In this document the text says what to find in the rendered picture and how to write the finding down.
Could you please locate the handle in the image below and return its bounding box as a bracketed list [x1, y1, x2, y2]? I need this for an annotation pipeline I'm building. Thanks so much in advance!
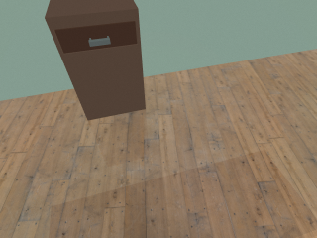
[88, 36, 111, 47]

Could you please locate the cabinet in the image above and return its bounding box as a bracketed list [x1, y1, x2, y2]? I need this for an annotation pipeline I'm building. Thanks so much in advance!
[45, 0, 146, 121]

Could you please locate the drawer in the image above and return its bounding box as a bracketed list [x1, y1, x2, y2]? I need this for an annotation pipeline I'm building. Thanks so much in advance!
[54, 21, 137, 54]

